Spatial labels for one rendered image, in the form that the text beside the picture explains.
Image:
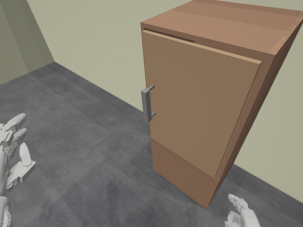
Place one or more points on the cupboard door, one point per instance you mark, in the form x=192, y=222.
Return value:
x=198, y=96

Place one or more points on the robot left forearm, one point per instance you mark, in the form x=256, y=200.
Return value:
x=5, y=217

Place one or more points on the left robot hand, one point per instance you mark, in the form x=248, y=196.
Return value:
x=8, y=143

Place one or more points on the handle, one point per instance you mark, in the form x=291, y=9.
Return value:
x=146, y=104

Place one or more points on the right robot hand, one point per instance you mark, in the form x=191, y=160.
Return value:
x=247, y=218

